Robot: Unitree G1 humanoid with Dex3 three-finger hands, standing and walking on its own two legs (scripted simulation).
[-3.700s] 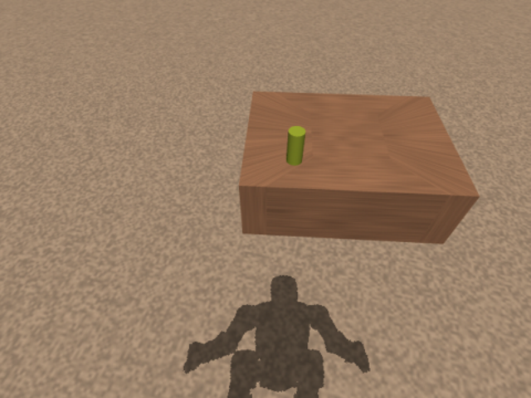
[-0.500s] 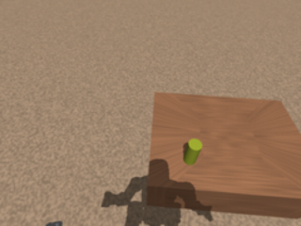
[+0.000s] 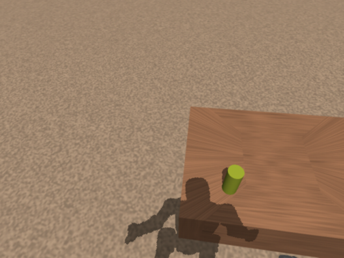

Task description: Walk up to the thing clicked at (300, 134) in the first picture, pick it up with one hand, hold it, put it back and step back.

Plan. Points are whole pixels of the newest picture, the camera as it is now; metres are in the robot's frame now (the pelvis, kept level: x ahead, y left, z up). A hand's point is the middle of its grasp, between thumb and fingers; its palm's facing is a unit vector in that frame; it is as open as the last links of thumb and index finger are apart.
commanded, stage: walk up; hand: right
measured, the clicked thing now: (232, 180) +0.50 -0.23 -0.37
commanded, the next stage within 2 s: stand in 1.06 s
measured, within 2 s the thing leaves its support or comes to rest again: neither
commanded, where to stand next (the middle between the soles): +0.03 -0.01 m, yaw -2 degrees
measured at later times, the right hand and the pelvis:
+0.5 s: hand out of the picture +0.07 -0.27 -0.16, palm faces -0.02 +0.94 -0.34, open 7.4 cm; pelvis +0.00 -0.01 +0.00, yaw +0 degrees
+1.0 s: hand out of the picture +0.07 -0.25 -0.16, palm faces -0.04 +0.94 -0.34, open 7.4 cm; pelvis +0.00 +0.00 +0.00, yaw +0 degrees
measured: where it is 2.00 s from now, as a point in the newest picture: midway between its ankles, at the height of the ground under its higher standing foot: outside the picture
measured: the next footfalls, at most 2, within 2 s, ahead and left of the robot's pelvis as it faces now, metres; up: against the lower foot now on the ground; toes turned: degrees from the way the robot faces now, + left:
none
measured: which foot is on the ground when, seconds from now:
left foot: down 0.00-1.00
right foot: down 0.00-1.00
